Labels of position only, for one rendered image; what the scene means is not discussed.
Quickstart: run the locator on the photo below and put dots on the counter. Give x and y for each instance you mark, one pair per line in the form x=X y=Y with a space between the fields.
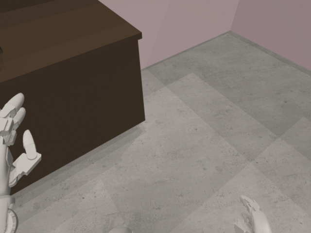
x=77 y=64

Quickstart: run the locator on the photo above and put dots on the robot left hand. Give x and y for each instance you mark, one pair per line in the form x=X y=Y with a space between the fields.
x=11 y=117

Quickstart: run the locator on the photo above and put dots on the robot right hand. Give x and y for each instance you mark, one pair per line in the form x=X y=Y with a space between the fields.
x=256 y=223

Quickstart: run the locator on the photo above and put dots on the left robot forearm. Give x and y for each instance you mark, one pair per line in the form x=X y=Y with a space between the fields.
x=8 y=218

